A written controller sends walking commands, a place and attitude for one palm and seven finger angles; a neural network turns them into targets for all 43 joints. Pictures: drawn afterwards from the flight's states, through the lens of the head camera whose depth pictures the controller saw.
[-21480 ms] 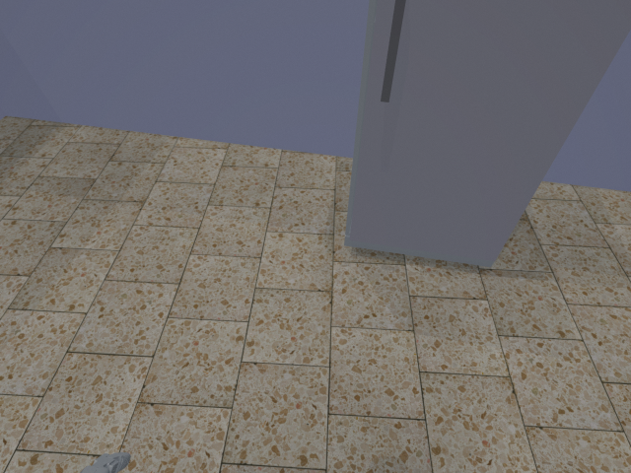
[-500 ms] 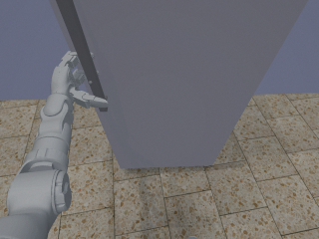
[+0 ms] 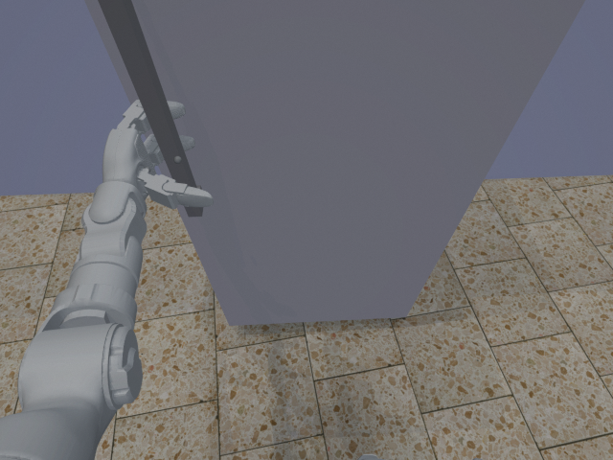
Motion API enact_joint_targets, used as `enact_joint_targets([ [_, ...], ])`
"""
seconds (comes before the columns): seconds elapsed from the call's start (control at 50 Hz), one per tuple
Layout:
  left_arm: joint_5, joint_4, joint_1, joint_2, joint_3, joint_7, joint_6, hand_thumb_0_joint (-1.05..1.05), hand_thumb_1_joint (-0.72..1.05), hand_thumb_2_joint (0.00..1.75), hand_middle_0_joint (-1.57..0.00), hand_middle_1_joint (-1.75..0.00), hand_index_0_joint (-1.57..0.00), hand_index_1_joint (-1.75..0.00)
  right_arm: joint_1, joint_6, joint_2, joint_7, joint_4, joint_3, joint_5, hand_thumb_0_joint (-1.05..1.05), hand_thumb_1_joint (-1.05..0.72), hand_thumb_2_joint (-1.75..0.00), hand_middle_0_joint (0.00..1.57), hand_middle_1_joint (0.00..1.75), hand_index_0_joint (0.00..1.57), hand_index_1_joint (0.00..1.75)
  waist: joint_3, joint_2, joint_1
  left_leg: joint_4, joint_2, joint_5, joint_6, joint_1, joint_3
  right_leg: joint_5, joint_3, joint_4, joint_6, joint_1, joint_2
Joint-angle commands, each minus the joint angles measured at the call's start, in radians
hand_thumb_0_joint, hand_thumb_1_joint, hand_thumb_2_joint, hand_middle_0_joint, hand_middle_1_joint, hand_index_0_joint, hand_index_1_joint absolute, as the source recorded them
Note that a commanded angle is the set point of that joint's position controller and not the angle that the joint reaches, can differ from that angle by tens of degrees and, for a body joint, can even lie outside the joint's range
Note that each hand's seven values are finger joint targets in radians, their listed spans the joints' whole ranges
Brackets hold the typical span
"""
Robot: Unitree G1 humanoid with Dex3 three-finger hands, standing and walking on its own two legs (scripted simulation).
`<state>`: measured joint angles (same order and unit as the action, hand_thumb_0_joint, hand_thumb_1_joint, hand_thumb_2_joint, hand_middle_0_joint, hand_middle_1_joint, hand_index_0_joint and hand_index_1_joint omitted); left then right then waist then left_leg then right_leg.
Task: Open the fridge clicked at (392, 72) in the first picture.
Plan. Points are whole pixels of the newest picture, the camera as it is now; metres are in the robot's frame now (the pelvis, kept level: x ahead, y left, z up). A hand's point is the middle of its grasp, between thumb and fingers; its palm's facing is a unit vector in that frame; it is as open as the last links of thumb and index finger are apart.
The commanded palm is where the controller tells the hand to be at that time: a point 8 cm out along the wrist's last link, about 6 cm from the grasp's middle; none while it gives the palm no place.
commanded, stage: grip the handle and tug to test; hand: left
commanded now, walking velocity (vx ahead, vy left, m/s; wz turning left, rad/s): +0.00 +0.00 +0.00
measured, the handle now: (166, 117) +0.52 +0.19 +0.15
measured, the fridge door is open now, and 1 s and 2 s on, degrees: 0 0 7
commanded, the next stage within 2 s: pull the door a little, standing still in 1.52 s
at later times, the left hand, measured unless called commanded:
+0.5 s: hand (174, 158) +0.46 +0.17 +0.13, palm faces +0.03 -1.00 -0.01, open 10.4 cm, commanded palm +0.43 +0.22 +0.13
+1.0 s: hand (179, 156) +0.47 +0.16 +0.13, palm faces +0.03 -1.00 +0.00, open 5.9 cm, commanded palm +0.44 +0.21 +0.13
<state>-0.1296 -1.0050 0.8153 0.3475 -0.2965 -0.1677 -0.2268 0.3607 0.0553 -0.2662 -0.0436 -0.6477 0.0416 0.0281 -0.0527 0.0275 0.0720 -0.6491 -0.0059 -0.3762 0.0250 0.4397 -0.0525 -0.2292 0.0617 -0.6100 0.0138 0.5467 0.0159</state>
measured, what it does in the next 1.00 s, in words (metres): stands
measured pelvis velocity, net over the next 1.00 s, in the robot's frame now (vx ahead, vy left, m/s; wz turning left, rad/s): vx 0.01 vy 0.00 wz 0.00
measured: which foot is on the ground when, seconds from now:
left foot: down 0.00-1.00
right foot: down 0.00-1.00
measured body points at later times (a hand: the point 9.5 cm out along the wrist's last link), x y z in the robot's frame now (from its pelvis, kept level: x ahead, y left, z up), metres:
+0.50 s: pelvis +0.00 +0.00 +0.00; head +0.06 +0.00 +0.45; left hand +0.46 +0.22 +0.14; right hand +0.07 -0.26 -0.12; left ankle -0.04 +0.10 -0.72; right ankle +0.04 -0.11 -0.72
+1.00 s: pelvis +0.01 +0.00 +0.00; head +0.06 +0.00 +0.45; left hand +0.46 +0.22 +0.14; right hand +0.07 -0.25 -0.12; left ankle -0.04 +0.10 -0.72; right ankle +0.04 -0.11 -0.72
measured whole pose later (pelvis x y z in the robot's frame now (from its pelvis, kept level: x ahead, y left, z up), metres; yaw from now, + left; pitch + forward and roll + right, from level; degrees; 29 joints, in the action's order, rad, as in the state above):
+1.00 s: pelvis +0.01 +0.00 +0.00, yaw +0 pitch +10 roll -1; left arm -0.13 -0.95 0.79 0.32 -0.29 -0.15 -0.20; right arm 0.36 0.04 -0.27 -0.04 -0.64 0.03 0.02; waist -0.06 0.03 0.07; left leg -0.64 0.00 -0.38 0.03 0.43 -0.05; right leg -0.23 0.06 -0.60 0.01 0.54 0.02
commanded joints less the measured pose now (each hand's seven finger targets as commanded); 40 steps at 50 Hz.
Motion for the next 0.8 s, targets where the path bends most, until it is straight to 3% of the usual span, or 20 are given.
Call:
enact_joint_targets([
  [0.0, -0.017, 0.229, 0.466, 0.244, -0.046, -0.002, -0.076, 0.0, -0.5, 0.3, -0.3, -1.2, -0.3, -1.2, 0.064, 0.032, -0.152, -0.013, 0.098, -0.061, -0.004, 0.0, -0.9, -0.9, 0.2, 0.3, 0.2, 0.3, -0.391, -0.009, 0.003, 0.084, 0.006, 0.306, -0.001, -0.035, 0.044, 0.304, -0.043, 0.014, 0.017, -0.327, -0.02],
  [0.06, -0.021, 0.287, 0.464, 0.198, -0.012, -0.008, -0.089, 0.0, -0.5, 0.3, -0.3, -1.2, -0.3, -1.2, 0.059, 0.039, -0.143, -0.007, 0.103, -0.062, -0.004, 0.0, -0.9, -0.9, 0.2, 0.3, 0.2, 0.3, -0.422, 0.036, 0.001, 0.077, 0.003, 0.368, -0.008, -0.077, 0.049, 0.337, -0.041, 0.007, 0.019, -0.318, -0.022],
  [0.08, -0.023, 0.274, 0.432, 0.219, -0.035, -0.007, -0.088, 0.0, -0.5, 0.3, -0.3, -1.2, -0.3, -1.2, 0.061, 0.038, -0.145, -0.006, 0.099, -0.064, -0.005, 0.0, -0.9, -0.9, 0.2, 0.3, 0.2, 0.3, -0.417, 0.013, -0.007, 0.077, 0.002, 0.375, -0.008, -0.068, 0.049, 0.346, -0.039, 0.008, 0.019, -0.331, -0.023],
  [0.12, -0.034, 0.256, 0.386, 0.238, -0.059, -0.01, -0.08, 0.0, -0.41, 0.34, -0.31, -1.21, -0.31, -1.21, 0.062, 0.032, -0.152, -0.006, 0.103, -0.066, -0.001, 0.0, -0.9, -0.9, 0.2, 0.3, 0.2, 0.3, -0.408, -0.051, -0.008, 0.081, 0.001, 0.358, -0.003, -0.04, 0.044, 0.349, -0.039, 0.012, 0.015, -0.354, -0.023],
  [0.18, -0.032, 0.247, 0.43, 0.197, -0.018, -0.013, -0.058, 0.0, -0.27, 0.4, -0.32, -1.23, -0.32, -1.23, 0.05, 0.03, -0.15, -0.007, 0.103, -0.063, 0.003, 0.0, -0.9, -0.9, 0.2, 0.3, 0.2, 0.3, -0.338, -0.03, 0.007, 0.097, 0.004, 0.289, -0.002, -0.021, 0.043, 0.295, -0.036, 0.026, 0.015, -0.317, -0.02],
  [0.2, -0.025, 0.261, 0.424, 0.226, -0.037, -0.008, -0.061, 0.0, -0.22, 0.42, -0.33, -1.24, -0.33, -1.24, 0.049, 0.029, -0.153, -0.008, 0.106, -0.065, 0.002, 0.0, -0.9, -0.9, 0.2, 0.3, 0.2, 0.3, -0.35, -0.009, -0.003, 0.095, 0.004, 0.306, -0.002, -0.034, 0.046, 0.292, -0.036, 0.023, 0.02, -0.319, -0.019],
  [0.24, -0.025, 0.284, 0.396, 0.212, -0.031, -0.005, -0.06, 0.0, -0.13, 0.46, -0.34, -1.25, -0.34, -1.25, 0.046, 0.029, -0.146, -0.006, 0.112, -0.063, 0.001, 0.0, -0.9, -0.9, 0.2, 0.3, 0.2, 0.3, -0.382, 0.025, -0.013, 0.092, 0.005, 0.347, -0.005, -0.056, 0.042, 0.321, -0.038, 0.019, 0.021, -0.33, -0.019],
  [0.28, -0.027, 0.27, 0.377, 0.21, -0.033, -0.005, -0.055, 0.0, -0.03, 0.5, -0.35, -1.27, -0.35, -1.27, 0.048, 0.028, -0.148, -0.007, 0.111, -0.064, 0.001, 0.0, -0.9, -0.9, 0.2, 0.3, 0.2, 0.3, -0.362, -0.028, -0.009, 0.092, 0.002, 0.332, -0.004, -0.039, 0.04, 0.319, -0.036, 0.023, 0.018, -0.33, -0.021],
  [0.34, -0.02, 0.254, 0.431, 0.19, -0.004, -0.002, -0.055, 0.0, 0.11, 0.56, -0.36, -1.29, -0.36, -1.29, 0.048, 0.028, -0.148, -0.008, 0.108, -0.062, 0.001, 0.0, -0.9, -0.9, 0.2, 0.3, 0.2, 0.3, -0.336, -0.023, 0.011, 0.098, 0.001, 0.297, -0.004, -0.037, 0.048, 0.282, -0.035, 0.025, 0.017, -0.3, -0.021],
  [0.38, -0.016, 0.256, 0.413, 0.218, -0.03, 0.001, -0.056, 0.0, 0.2, 0.6, -0.38, -1.3, -0.38, -1.3, 0.051, 0.028, -0.151, -0.008, 0.108, -0.064, 0.0, 0.0, -0.9, -0.9, 0.2, 0.3, 0.2, 0.3, -0.361, -0.007, -0.003, 0.094, 0.002, 0.304, -0.005, -0.045, 0.047, 0.284, -0.037, 0.022, 0.019, -0.307, -0.02],
  [0.44, -0.017, 0.266, 0.426, 0.182, -0.004, 0.001, -0.056, 0.0, 0.34, 0.66, -0.39, -1.32, -0.39, -1.32, 0.053, 0.028, -0.146, -0.006, 0.108, -0.064, -0.001, 0.0, -0.9, -0.9, 0.2, 0.3, 0.2, 0.3, -0.378, 0.006, 0.003, 0.087, 0.001, 0.349, -0.008, -0.068, 0.05, 0.31, -0.035, 0.018, 0.019, -0.302, -0.021],
  [0.46, -0.019, 0.239, 0.406, 0.198, -0.024, 0.002, -0.051, 0.0, 0.39, 0.68, -0.4, -1.33, -0.4, -1.33, 0.058, 0.027, -0.15, -0.006, 0.105, -0.065, -0.002, 0.0, -0.9, -0.9, 0.2, 0.3, 0.2, 0.3, -0.369, -0.03, 0.0, 0.088, -0.001, 0.336, -0.008, -0.055, 0.051, 0.302, -0.031, 0.018, 0.018, -0.301, -0.022],
  [0.5, -0.019, 0.255, 0.407, 0.229, -0.045, 0.003, -0.055, 0.0, 0.48, 0.72, -0.41, -1.34, -0.41, -1.34, 0.06, 0.024, -0.154, -0.008, 0.107, -0.066, -0.004, 0.0, -0.9, -0.9, 0.2, 0.3, 0.2, 0.3, -0.39, -0.035, -0.008, 0.087, 0.001, 0.351, -0.006, -0.047, 0.049, 0.321, -0.034, 0.013, 0.019, -0.33, -0.021],
  [0.54, -0.018, 0.254, 0.425, 0.19, -0.008, -0.002, -0.05, 0.0, 0.57, 0.76, -0.42, -1.35, -0.42, -1.35, 0.053, 0.022, -0.147, -0.007, 0.107, -0.063, 0.0, 0.0, -0.9, -0.9, 0.2, 0.3, 0.2, 0.3, -0.368, -0.013, 0.005, 0.087, 0.002, 0.355, -0.006, -0.051, 0.047, 0.329, -0.034, 0.016, 0.018, -0.314, -0.021],
  [0.6, -0.017, 0.275, 0.427, 0.188, -0.01, 0.0, -0.052, 0.0, 0.71, 0.82, -0.43, -1.37, -0.43, -1.37, 0.059, 0.022, -0.148, -0.005, 0.108, -0.066, -0.004, 0.0, -0.9, -0.9, 0.2, 0.3, 0.2, 0.3, -0.39, 0.017, -0.003, 0.08, -0.001, 0.398, -0.011, -0.082, 0.054, 0.333, -0.03, 0.01, 0.022, -0.302, -0.022],
  [0.64, -0.022, 0.287, 0.388, 0.185, -0.019, 0.003, -0.05, 0.0, 0.81, 0.86, -0.44, -1.39, -0.44, -1.39, 0.058, 0.022, -0.146, -0.002, 0.11, -0.068, -0.004, 0.0, -0.9, -0.9, 0.2, 0.3, 0.2, 0.3, -0.41, -0.004, -0.011, 0.076, -0.003, 0.425, -0.012, -0.09, 0.052, 0.356, -0.031, 0.009, 0.019, -0.314, -0.024],
  [0.68, -0.024, 0.291, 0.398, 0.174, -0.006, 0.002, -0.047, 0.0, 0.9, 0.9, -0.45, -1.4, -0.45, -1.4, 0.059, 0.02, -0.146, -0.001, 0.11, -0.067, -0.002, 0.0, -0.9, -0.9, 0.2, 0.3, 0.2, 0.3, -0.386, -0.023, -0.002, 0.082, -0.005, 0.416, -0.012, -0.077, 0.052, 0.353, -0.028, 0.012, 0.018, -0.311, -0.025],
  [0.72, -0.022, 0.275, 0.39, 0.186, -0.015, 0.003, -0.044, 0.0, 0.9, 0.9, -0.45, -1.4, -0.45, -1.4, 0.06, 0.019, -0.149, -0.003, 0.108, -0.069, -0.001, 0.0, -0.9, -0.9, 0.2, 0.3, 0.2, 0.3, -0.37, -0.033, -0.001, 0.082, -0.006, 0.401, -0.009, -0.068, 0.051, 0.345, -0.029, 0.014, 0.018, -0.307, -0.025],
  [0.74, -0.018, 0.284, 0.411, 0.177, 0.0, 0.003, -0.041, 0.0, 0.9, 0.9, -0.45, -1.4, -0.45, -1.4, 0.053, 0.017, -0.147, -0.003, 0.108, -0.066, -0.002, 0.0, -0.9, -0.9, 0.2, 0.3, 0.2, 0.3, -0.363, 0.001, 0.003, 0.084, -0.003, 0.388, -0.01, -0.071, 0.049, 0.336, -0.031, 0.015, 0.018, -0.297, -0.023],
  [0.78, -0.015, 0.272, 0.437, 0.147, 0.024, 0.002, -0.039, 0.0, 0.9, 0.9, -0.45, -1.4, -0.45, -1.4, 0.057, 0.02, -0.144, -0.003, 0.105, -0.066, -0.002, 0.0, -0.9, -0.9, 0.2, 0.3, 0.2, 0.3, -0.351, -0.01, 0.012, 0.086, -0.004, 0.373, -0.012, -0.076, 0.057, 0.314, -0.025, 0.018, 0.019, -0.281, -0.024],
])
